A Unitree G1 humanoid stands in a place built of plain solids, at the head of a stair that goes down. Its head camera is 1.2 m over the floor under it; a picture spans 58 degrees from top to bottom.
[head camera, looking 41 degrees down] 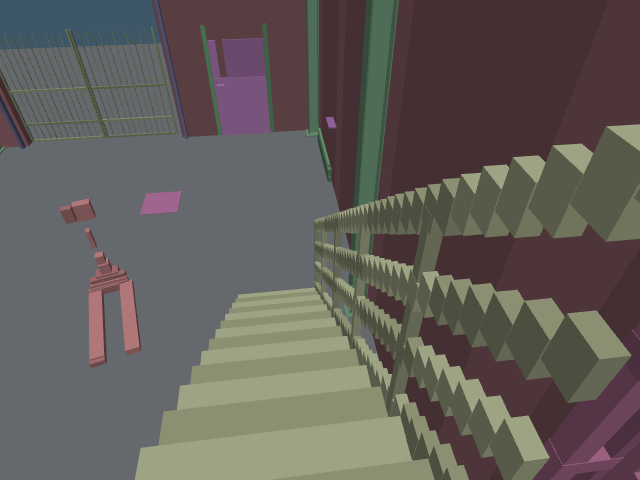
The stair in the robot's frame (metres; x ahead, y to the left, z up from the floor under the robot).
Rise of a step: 0.20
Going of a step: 0.25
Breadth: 1.02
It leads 7 degrees to the left of straight ahead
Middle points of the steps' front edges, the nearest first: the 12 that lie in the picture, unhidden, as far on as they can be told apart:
0.76 0.15 -0.41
1.00 0.18 -0.61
1.25 0.21 -0.81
1.49 0.24 -1.02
1.73 0.27 -1.22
1.98 0.30 -1.42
2.22 0.33 -1.63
2.47 0.37 -1.83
2.71 0.40 -2.03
2.95 0.43 -2.24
3.20 0.46 -2.44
3.44 0.49 -2.64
